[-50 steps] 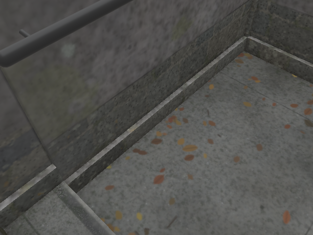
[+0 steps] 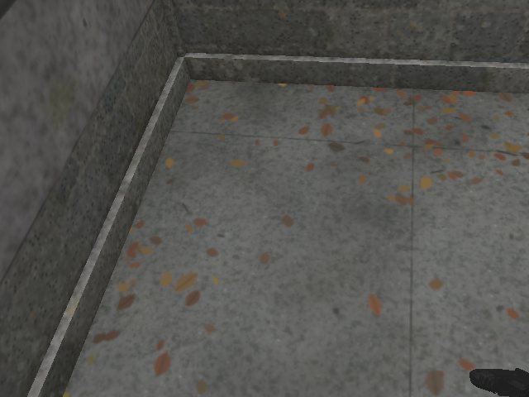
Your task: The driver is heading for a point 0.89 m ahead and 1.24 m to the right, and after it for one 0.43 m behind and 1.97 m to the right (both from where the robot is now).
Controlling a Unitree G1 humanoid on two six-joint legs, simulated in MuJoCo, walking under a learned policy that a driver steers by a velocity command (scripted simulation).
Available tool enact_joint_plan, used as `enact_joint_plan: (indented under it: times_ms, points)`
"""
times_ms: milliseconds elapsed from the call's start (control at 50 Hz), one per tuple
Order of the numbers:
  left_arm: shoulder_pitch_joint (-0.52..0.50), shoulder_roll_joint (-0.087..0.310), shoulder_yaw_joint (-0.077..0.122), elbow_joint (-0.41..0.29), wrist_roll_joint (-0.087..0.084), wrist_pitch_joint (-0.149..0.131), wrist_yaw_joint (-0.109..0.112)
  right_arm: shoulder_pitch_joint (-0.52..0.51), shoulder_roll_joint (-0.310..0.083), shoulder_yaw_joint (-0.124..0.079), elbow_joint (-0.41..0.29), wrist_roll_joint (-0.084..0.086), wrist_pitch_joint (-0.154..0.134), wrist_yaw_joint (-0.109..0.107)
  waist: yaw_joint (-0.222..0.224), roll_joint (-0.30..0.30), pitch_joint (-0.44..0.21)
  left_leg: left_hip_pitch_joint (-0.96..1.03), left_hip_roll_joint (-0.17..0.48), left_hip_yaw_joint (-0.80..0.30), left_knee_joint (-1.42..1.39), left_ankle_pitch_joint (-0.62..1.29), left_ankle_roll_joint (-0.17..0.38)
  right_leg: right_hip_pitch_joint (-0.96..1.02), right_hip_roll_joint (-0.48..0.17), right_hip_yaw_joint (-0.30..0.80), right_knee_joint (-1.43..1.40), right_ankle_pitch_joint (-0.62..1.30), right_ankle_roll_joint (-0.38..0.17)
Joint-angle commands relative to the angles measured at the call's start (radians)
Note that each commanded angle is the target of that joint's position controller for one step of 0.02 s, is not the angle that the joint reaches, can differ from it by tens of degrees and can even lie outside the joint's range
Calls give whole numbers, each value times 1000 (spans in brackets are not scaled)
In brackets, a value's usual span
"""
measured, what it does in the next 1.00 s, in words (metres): steps on the spot, turning right: left foot, then right foot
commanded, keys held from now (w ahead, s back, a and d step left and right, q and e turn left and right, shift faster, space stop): e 1.00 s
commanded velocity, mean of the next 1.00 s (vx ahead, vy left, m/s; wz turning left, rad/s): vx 0.00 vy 0.00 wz -0.60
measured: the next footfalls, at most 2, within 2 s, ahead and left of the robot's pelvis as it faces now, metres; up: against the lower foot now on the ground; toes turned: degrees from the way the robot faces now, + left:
left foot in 0.38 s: +0.05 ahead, +0.14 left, +0.00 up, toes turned -20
right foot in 0.92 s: -0.04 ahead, -0.07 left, +0.00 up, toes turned -31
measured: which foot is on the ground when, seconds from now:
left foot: up 0.00-0.36, down 0.38-0.92, up 0.94-1.00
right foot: down 0.00-0.38, up 0.40-0.90, down 0.92-1.00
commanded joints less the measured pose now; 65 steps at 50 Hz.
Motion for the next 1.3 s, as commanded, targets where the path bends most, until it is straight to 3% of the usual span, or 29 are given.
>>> enact_joint_plan:
  times_ms: [20, 140, 160, 180, 200, 260, 300, 360, 380, 400, 420, 440, 480, 560, 600, 700, 840, 880, 900, 920, 940, 960, 980, 1020, 1040, 1080, 1160, 1180, 1300]
  points:
    - [-13, 126, 37, -64, 0, -7, 19, -64, -17, 7, -103, -3, -18, 11, 11, -171, -164, -128, 2, -25, -96, -9, -8, 312, -218, 286, -73, 650, -103]
    - [-51, 147, 51, -78, 3, 1, 22, -87, -19, 6, -120, 2, -41, 30, 36, -175, -156, -30, -4, -55, -281, -58, 3, 284, -220, 405, -73, 521, -116]
    - [-111, 151, 47, -101, 26, -9, 19, -43, -58, -11, -101, -2, -55, 38, 21, -159, -195, 41, 5, -93, -145, 27, 8, 236, -248, 450, -34, 609, -153]
    - [-98, 140, 48, -92, 0, -1, 10, -64, -17, 2, -118, 0, -47, 36, 21, -153, -138, 6, -7, -61, -302, -90, 7, 233, -217, 425, -69, 559, -148]
    - [-74, 139, 49, -81, -8, 4, 8, -91, -3, 6, -128, 2, -50, 36, 42, -164, -122, 48, -17, -51, -352, -116, 6, 211, -201, 443, -85, 530, -145]
    - [-144, 141, 49, -106, 6, 5, -5, -40, -27, -7, -104, 1, -58, 49, 11, -177, -154, 236, -43, -5, -365, -98, 7, 118, -161, 439, -82, 617, -164]
    - [-93, 129, 50, -81, -14, 8, -16, -54, -7, -4, -115, 25, -59, 55, 40, -202, -125, 281, -40, -40, -586, -250, 22, 171, -152, 479, -136, 480, -162]
    - [-165, 121, 47, -93, -19, -2, -19, 86, -30, -30, -63, 29, -67, 65, -42, -180, -135, 583, -32, -33, -911, -70, 59, 65, -99, 482, -118, 314, -128]
    - [-148, 77, 39, -94, -16, -7, -21, 162, -69, -48, -37, 15, -70, 68, -53, -50, -172, 788, 51, -125, -975, 140, 107, -69, -14, 403, 46, 86, -75]
    - [-87, 31, 29, -87, -2, -16, -19, 256, -129, -57, -27, -5, -61, 63, -41, 205, -200, 970, 280, -351, -962, 500, 242, -318, 157, 245, 334, -369, 12]
    - [-93, 122, 68, -106, -17, -33, -22, 283, -175, -67, -25, -28, -72, 67, -34, 257, -165, 814, 438, -637, -1112, 311, 421, -421, 166, 216, 556, -467, 90]
    - [-110, 188, 91, -87, -9, -36, -18, 181, -131, -53, -46, -15, -80, 67, 2, 160, -60, 710, 437, -580, -1129, 186, 437, -468, 78, 165, 713, -338, 123]
    - [-52, 173, 94, -29, 12, -1, -8, 73, -50, -22, -65, 18, -62, 46, 29, 58, -28, 633, 318, -354, -1076, 215, 344, -455, 39, 107, 869, -191, 148]
    - [-46, 89, 69, -43, -7, 14, -24, 109, -57, -15, -37, 14, -40, 19, 10, 37, -27, 578, 205, -119, -1086, 122, 292, -433, 20, -21, 841, 1, 165]
    - [-88, 83, 61, -58, -1, 13, -19, 195, -68, -18, -10, 13, -36, 10, -39, 76, -26, 658, 222, -140, -1109, 16, 299, -489, -7, -25, 693, 28, 173]
    - [-76, 55, 40, -75, 15, 5, -26, 165, -118, -23, 6, 8, -39, 8, -26, 97, -70, 618, 294, -106, -1113, 52, 327, -376, -92, -69, 560, 52, 181]
    - [-88, 7, 12, -100, -15, -22, -61, 197, -179, -43, 36, 29, -19, -2, -49, 136, -61, 565, 348, -39, -1022, 124, 321, -157, -105, -214, 212, -138, 83]
    - [-15, 10, 25, -65, -19, -30, -66, 174, -178, -46, 35, 50, -13, -2, -9, 119, -90, 560, 355, -17, -932, 147, 270, -21, -73, -248, -25, -41, 32]
    - [48, 37, 43, -30, -17, -31, -66, 196, -157, -41, 39, 51, -16, 0, 9, 56, -118, 501, 326, 31, -803, 137, 222, 122, -41, -244, -131, 44, 8]
    - [120, 131, 78, -16, -18, -37, -65, 206, -104, -28, 18, 33, -24, 8, 16, -142, -152, 264, 238, 136, -473, -46, 121, 365, -155, 1, -184, 326, -54]
    - [125, 247, 98, -44, 3, -52, -69, 102, -45, -4, -82, -17, -35, 11, 4, -360, -165, -88, 62, 115, -186, -498, 21, 447, -468, 500, -203, 767, -258]
    - [129, 220, 91, -46, 51, -75, -83, 5, -121, -25, -98, 17, -50, 3, 81, -192, -222, -79, 38, -76, -84, -484, 7, 368, -515, 542, -265, 655, -366]
    - [73, 172, 78, -29, 52, -88, -82, 9, -143, -36, -93, 35, -41, -9, 42, -146, -134, -101, 44, -91, -35, -403, 1, 314, -451, 420, -243, 622, -332]
    - [-50, 106, 54, -33, -6, -74, -61, 88, -142, -44, -46, 0, -12, -27, -25, -122, -107, -43, 72, -85, -23, -205, -17, 205, -352, 256, -203, 646, -231]
    - [-80, 92, 43, -34, -11, -69, -53, 121, -139, -48, -39, -7, -7, -20, -52, -114, -133, 32, 65, -66, -6, -115, -27, 146, -305, 206, -194, 651, -210]
    - [-80, 103, 36, -35, -3, -69, -48, 163, -112, -45, -19, 2, -13, 10, -71, -83, -176, 130, 41, -25, 18, 47, -37, 96, -239, 177, -217, 429, -190]
    - [10, 101, 32, -23, 0, -70, -28, 102, -81, -37, -60, 0, -42, 38, -27, -137, -120, 31, 40, -19, -97, 107, -36, 157, -206, 270, -245, 52, -193]
    - [33, 116, 36, -18, 22, -78, -21, 97, -97, -42, -53, -8, -64, 48, -18, -137, -121, 34, 44, -32, -95, 146, -25, 169, -224, 304, -229, 85, -201]
    - [116, 150, 52, -5, 20, -117, -16, 25, -142, -62, -68, 13, -125, 62, 12, -177, -53, -53, 43, -109, -327, 162, -8, 227, -221, 434, -192, 7, -231]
